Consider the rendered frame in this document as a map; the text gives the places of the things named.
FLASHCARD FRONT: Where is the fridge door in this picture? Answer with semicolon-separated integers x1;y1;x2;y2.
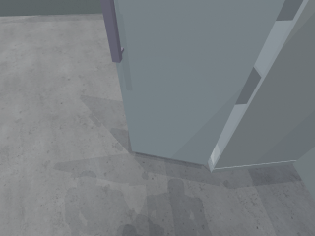
114;0;285;165

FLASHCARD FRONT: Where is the handle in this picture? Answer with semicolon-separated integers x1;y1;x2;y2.
100;0;124;63

